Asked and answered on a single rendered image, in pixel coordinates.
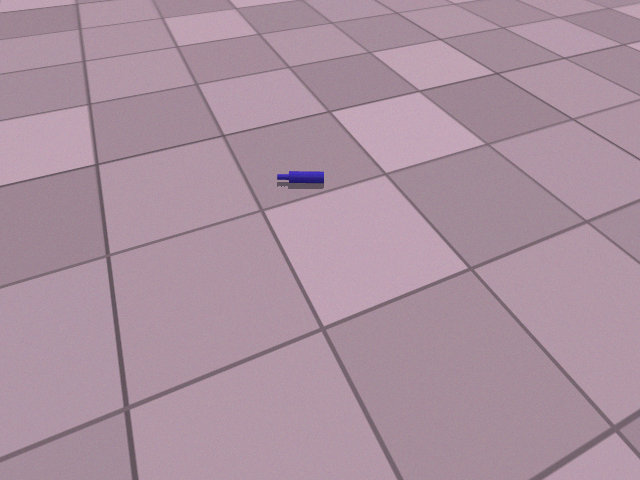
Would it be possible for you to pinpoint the bottle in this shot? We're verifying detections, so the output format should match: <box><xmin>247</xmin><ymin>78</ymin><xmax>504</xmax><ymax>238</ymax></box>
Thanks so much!
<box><xmin>277</xmin><ymin>171</ymin><xmax>324</xmax><ymax>183</ymax></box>

